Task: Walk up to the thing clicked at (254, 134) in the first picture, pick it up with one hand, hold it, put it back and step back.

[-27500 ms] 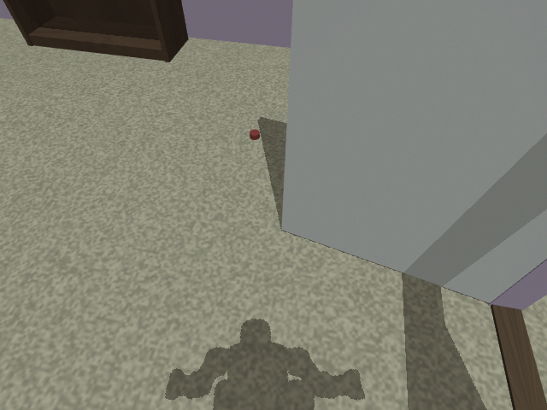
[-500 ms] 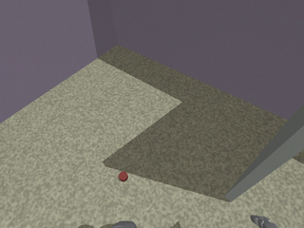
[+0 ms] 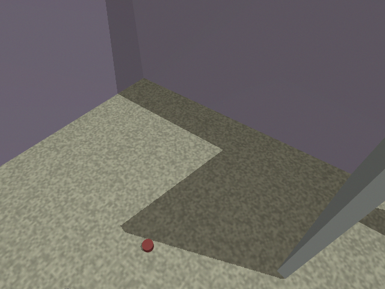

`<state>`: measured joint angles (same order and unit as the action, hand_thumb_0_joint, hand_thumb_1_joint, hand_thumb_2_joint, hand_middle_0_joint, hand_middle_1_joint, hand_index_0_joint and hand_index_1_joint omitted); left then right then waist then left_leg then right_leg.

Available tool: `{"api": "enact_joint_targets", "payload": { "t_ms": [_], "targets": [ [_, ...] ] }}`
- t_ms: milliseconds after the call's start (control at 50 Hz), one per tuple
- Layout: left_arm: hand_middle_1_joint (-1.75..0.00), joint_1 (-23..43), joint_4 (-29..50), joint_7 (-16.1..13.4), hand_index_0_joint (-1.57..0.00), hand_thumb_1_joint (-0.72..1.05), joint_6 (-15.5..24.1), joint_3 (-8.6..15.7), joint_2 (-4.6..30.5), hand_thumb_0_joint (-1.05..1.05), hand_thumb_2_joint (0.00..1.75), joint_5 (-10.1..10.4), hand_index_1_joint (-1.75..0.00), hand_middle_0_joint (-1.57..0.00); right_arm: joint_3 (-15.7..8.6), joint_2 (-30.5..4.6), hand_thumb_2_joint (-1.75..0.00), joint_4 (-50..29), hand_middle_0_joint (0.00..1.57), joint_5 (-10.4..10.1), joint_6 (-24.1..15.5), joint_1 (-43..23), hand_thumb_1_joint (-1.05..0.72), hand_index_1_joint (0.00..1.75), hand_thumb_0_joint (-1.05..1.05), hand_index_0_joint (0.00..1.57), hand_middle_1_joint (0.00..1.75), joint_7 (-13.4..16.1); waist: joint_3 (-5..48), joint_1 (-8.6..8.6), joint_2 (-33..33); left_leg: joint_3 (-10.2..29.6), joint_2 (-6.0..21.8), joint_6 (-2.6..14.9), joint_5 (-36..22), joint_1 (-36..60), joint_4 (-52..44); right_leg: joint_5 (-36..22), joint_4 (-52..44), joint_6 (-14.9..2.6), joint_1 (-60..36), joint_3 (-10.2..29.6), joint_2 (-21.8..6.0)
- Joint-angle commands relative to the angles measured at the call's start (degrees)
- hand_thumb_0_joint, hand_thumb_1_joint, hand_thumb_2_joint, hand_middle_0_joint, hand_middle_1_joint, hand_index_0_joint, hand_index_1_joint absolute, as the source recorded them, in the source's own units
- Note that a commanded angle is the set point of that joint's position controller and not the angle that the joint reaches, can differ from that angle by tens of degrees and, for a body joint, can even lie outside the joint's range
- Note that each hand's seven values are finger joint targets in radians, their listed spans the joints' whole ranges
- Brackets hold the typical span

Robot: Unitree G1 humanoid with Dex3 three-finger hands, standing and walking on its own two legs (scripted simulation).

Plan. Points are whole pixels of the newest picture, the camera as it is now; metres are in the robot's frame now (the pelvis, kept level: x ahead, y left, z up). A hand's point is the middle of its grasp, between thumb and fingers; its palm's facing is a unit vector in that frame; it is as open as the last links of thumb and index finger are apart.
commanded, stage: walk up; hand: left
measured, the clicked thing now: (147, 245) +0.46 +0.22 -0.76
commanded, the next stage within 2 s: none
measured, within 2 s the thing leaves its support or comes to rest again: neither
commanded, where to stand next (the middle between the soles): +0.07 +0.00 m, yaw +0 degrees
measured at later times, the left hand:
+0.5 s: hand out of the picture +0.12 +0.26 -0.18, palm faces +0.00 -0.92 -0.39, open 7.4 cm
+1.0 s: hand out of the picture +0.05 +0.26 -0.12, palm faces +0.06 -0.88 -0.46, open 7.4 cm
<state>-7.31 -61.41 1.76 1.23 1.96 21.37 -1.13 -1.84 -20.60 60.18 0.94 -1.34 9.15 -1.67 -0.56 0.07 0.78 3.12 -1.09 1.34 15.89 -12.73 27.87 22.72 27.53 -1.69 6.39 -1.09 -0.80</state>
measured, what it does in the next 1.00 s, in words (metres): steps on the spot: left foot, then right foot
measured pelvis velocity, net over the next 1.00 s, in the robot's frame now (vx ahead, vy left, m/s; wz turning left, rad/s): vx -0.01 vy -0.03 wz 0.06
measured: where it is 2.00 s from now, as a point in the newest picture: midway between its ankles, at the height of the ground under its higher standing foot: outside the picture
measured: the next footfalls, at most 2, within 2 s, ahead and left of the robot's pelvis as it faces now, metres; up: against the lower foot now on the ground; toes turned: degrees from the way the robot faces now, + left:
left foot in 0.38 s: +0.23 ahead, +0.10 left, +0.00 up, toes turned +0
right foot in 0.68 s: +0.06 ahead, -0.14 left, +0.00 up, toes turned -2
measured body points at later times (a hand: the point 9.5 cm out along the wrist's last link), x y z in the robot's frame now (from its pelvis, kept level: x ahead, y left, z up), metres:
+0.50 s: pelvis +0.06 -0.01 -0.02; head +0.14 -0.01 +0.42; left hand +0.12 +0.31 -0.15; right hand +0.21 -0.30 -0.15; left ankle +0.19 +0.10 -0.74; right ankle -0.01 -0.13 -0.66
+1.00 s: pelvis -0.01 -0.03 -0.01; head +0.03 -0.05 +0.43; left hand +0.05 +0.30 -0.09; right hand +0.06 -0.35 -0.15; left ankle -0.05 +0.13 -0.70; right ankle +0.02 -0.14 -0.74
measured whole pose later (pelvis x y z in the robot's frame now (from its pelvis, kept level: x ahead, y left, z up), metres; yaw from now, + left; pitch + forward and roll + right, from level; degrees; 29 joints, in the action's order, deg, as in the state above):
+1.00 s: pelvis -0.01 -0.03 -0.01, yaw +3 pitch -2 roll +2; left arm -15.9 -44.0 0.6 1.5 4.7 21.5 -2.7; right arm -4.7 -25.0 52.1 0.9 3.7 16.1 -1.7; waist -6.3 1.8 -2.0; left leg 4.7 -2.3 -1.5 29.9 -19.2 51.4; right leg 18.8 37.3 -2.4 17.6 -3.7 -5.0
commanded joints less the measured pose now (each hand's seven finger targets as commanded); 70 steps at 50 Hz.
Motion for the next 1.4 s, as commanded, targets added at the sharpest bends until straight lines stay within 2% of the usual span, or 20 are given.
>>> {"api": "enact_joint_targets", "payload": {
  "t_ms": [0,80,140,300,340,380,620,660,680,700,740,800,920,1020,1040,1080,1100,1280,1340,1380],
  "targets": [
    [-0.3,2.2,5.2,-0.7,-0.2,0.9,2.0,2.5,10.7,0.0,0.9,-0.6,-0.3,-0.2,-4.3,-16.5,-0.9,-5.1,0.2,0.5,-1.7,2.7,-0.9,0.3,0.0,0.2,0.3,0.4,-5.3,-1.34,-6.9,20.8,12.9,9.24,11.1,4.3,-11.8,2.6,3.3,-1.64,14.8,0.9,0.2],
    [-0.3,-7.7,4.2,-1.3,-0.2,0.9,3.6,3.7,13.0,0.0,0.9,-1.3,-0.3,-0.2,-3.8,-13.7,-0.9,-9.8,0.2,-0.1,-1.0,-3.5,-0.9,0.3,0.0,0.2,0.3,-0.1,-0.4,3.85,-1.8,10.2,7.5,6.03,-2.7,-6.4,4.1,1.3,-11.0,-3.7,-3.4,9.5,-4.1],
    [-0.3,-11.9,5.9,-2.0,-0.2,0.9,4.0,5.4,18.4,0.0,0.9,-0.4,-0.3,-0.2,-3.3,-12.9,-0.9,-11.7,0.2,0.6,-1.8,-5.2,-0.9,0.3,0.0,0.2,0.3,1.2,-7.6,5.13,1.7,1.3,0.7,-0.01,15.3,-33.5,23.2,-35.0,-9.9,-14.41,-19.6,26.4,-22.5],
    [-0.3,-0.9,12.0,-4.4,-0.2,0.9,0.3,2.2,13.3,0.0,0.9,2.3,-0.3,-0.2,-3.0,-9.6,-0.9,-8.9,0.2,-1.0,0.8,0.4,-0.9,0.3,0.0,0.2,0.3,1.1,-1.5,-1.45,7.4,-6.6,-1.1,1.04,-13.5,0.5,3.3,-54.7,6.2,-2.88,3.6,3.4,-7.5],
    [-0.3,-2.3,13.0,-4.2,-0.2,0.9,-0.4,1.6,11.2,0.0,0.9,3.7,-0.3,-0.2,-5.1,-14.8,-0.9,-8.6,0.2,-0.8,0.8,6.9,-0.9,0.3,0.0,0.2,0.3,2.2,8.0,-5.8,-2.4,-2.2,3.5,4.49,-50.3,17.7,0.2,-37.5,21.4,1.37,10.0,0.6,-1.3],
    [-0.3,-11.6,12.6,-4.9,-0.2,0.9,-2.3,1.9,9.9,0.0,0.9,4.4,-0.3,-0.2,-6.0,-18.0,-0.9,-11.2,0.2,-1.6,1.3,6.7,-0.9,0.3,0.0,0.2,0.3,3.4,16.2,-3.02,-8.8,15.8,21.3,16.51,-66.9,17.8,-0.7,16.2,46.0,2.47,12.1,5.7,6.5],
    [-0.3,-19.4,11.8,-2.9,-0.2,0.9,-3.9,5.1,11.2,0.0,0.9,1.1,-0.3,-0.2,-6.1,-16.1,-0.9,-20.1,0.2,0.6,4.8,-9.3,-0.9,0.3,0.0,0.2,0.3,2.5,7.5,3.3,-10.4,9.0,15.1,8.24,-4.9,-10.8,0.0,-1.3,11.9,0.07,2.6,0.6,0.1],
    [-0.3,-16.9,13.7,-3.1,-0.2,0.9,-2.6,6.4,15.1,0.0,0.9,-1.0,-0.3,-0.2,-4.5,-10.1,-0.9,-20.5,0.2,0.2,5.6,-6.8,-0.9,0.3,0.0,0.2,0.3,2.2,1.0,3.4,5.6,3.0,3.9,2.43,13.5,-25.6,15.4,7.4,-3.0,-3.24,3.9,17.1,-7.9],
    [-0.3,-12.0,17.3,-3.3,-0.2,0.9,-2.5,8.7,24.7,0.0,0.9,-1.9,-0.3,-0.2,-5.0,-10.3,-0.9,-22.4,0.2,-0.2,5.5,-10.2,-0.9,0.3,0.0,0.2,0.3,2.3,-1.8,6.23,18.7,3.8,-7.3,-1.57,21.0,-23.8,33.5,2.1,-14.7,-13.44,20.4,40.6,-26.8],
    [-0.3,-6.2,19.6,-3.8,-0.2,0.9,-1.8,8.3,25.2,0.0,0.9,-2.2,-0.3,-0.2,-6.2,-13.7,-0.9,-21.9,0.2,0.4,5.8,-10.7,-0.9,0.3,0.0,0.2,0.3,3.0,-6.1,4.5,13.3,11.9,-4.6,-2.5,20.1,-20.7,44.4,-2.5,-14.0,-17.75,27.6,42.4,-29.0],
    [-0.3,2.6,20.4,-4.4,-0.2,0.9,-1.3,6.6,16.9,0.0,0.9,-1.3,-0.3,-0.2,-6.3,-12.1,-0.9,-18.6,0.2,-0.4,5.6,-2.2,-0.9,0.3,0.0,0.2,0.3,2.4,-5.8,-2.76,1.6,11.8,-7.7,-2.02,12.0,-21.6,53.2,-22.6,-3.8,-10.62,21.7,18.1,-16.6],
    [-0.3,-1.8,20.7,-4.8,-0.2,0.9,-0.7,6.9,14.3,0.0,0.9,-1.1,-0.3,-0.2,-6.0,-13.6,-0.9,-18.1,0.2,0.1,5.2,2.1,-0.9,0.3,0.0,0.2,0.3,2.2,1.2,0.05,3.9,8.2,-6.8,-4.12,10.2,-22.8,54.9,-35.8,2.9,-9.67,6.3,13.3,-14.4],
    [-0.3,-15.2,19.4,-2.2,-0.2,0.9,1.2,8.4,17.2,0.0,0.9,-2.1,-0.3,-0.2,-5.1,-14.6,-0.9,-18.5,0.2,0.2,0.9,-3.1,-0.9,0.3,0.0,0.2,0.3,0.0,2.5,8.68,14.8,1.0,-1.6,-3.0,15.5,-27.0,20.1,17.3,-7.4,-12.04,-15.1,22.1,-15.5],
    [-0.3,-7.5,20.8,-0.3,-0.2,0.9,0.2,7.3,18.4,0.0,0.9,-1.2,-0.3,-0.2,-5.3,-12.1,-0.9,-11.9,0.2,0.1,-1.1,11.4,-0.9,0.3,0.0,0.2,0.3,-0.6,-1.0,-1.97,9.0,-8.1,-2.1,1.06,3.4,7.2,-3.2,12.3,-5.0,-7.93,13.8,8.4,-11.2],
    [-0.3,-5.6,21.6,-0.4,-0.2,0.9,-0.1,6.0,14.8,0.0,0.9,-1.4,-0.3,-0.2,-6.1,-13.3,-0.9,-9.4,0.2,0.6,-1.4,18.5,-0.9,0.3,0.0,0.2,0.3,0.2,0.4,-6.22,0.7,-5.8,-1.8,1.44,2.6,18.4,-6.6,14.3,6.2,-5.53,23.0,3.9,-7.7],
    [-0.3,-3.7,23.3,-1.0,-0.2,0.9,0.1,4.3,10.4,0.0,0.9,-0.2,-0.3,-0.2,-7.5,-23.5,-0.9,-13.3,0.2,2.0,-1.9,15.8,-0.9,0.3,0.0,0.2,0.3,1.0,-5.3,-5.76,-13.7,37.2,22.6,11.44,36.2,11.9,-17.8,10.3,29.1,0.19,42.4,3.0,1.3],
    [-0.3,-2.0,22.1,-1.2,-0.2,0.9,0.8,5.0,15.2,0.0,0.9,-0.3,-0.3,-0.2,-7.5,-23.4,-0.9,-14.1,0.2,0.5,-1.9,12.4,-0.9,0.3,0.0,0.2,0.3,0.8,-11.5,-5.43,-8.1,35.4,23.9,14.74,33.9,2.9,-19.6,6.2,30.3,-0.51,38.4,8.9,-2.8],
    [-0.3,-8.1,13.3,-1.8,-0.2,0.9,0.7,4.1,11.6,0.0,0.9,1.5,-0.3,-0.2,-3.5,-15.3,-0.9,-15.3,0.2,-0.6,0.0,2.4,-0.9,0.3,0.0,0.2,0.3,2.2,-5.7,0.83,-13.3,1.7,11.5,7.92,-29.9,-5.9,1.5,-9.3,12.4,1.5,9.5,-0.8,0.0],
    [-0.3,-8.0,12.8,-3.0,-0.2,0.9,1.3,4.5,14.9,0.0,0.9,0.9,-0.3,-0.2,-3.1,-12.6,-0.9,-15.2,0.2,-2.1,2.3,3.2,-0.9,0.3,0.0,0.2,0.3,2.6,-1.7,1.61,-4.4,-1.3,5.7,2.77,-18.2,-8.0,13.6,-32.6,2.2,-0.01,1.9,2.8,-2.3],
    [-0.3,-8.8,13.6,-3.3,-0.2,0.9,1.2,5.4,20.3,0.0,0.9,1.2,-0.3,-0.2,-3.2,-11.5,-0.9,-15.2,0.2,-2.4,3.9,6.0,-0.9,0.3,0.0,0.2,0.3,3.3,5.1,1.97,11.5,-0.7,-2.7,0.29,19.9,-10.7,35.4,-49.0,-4.8,-13.12,2.3,28.6,-23.0]
  ]
}}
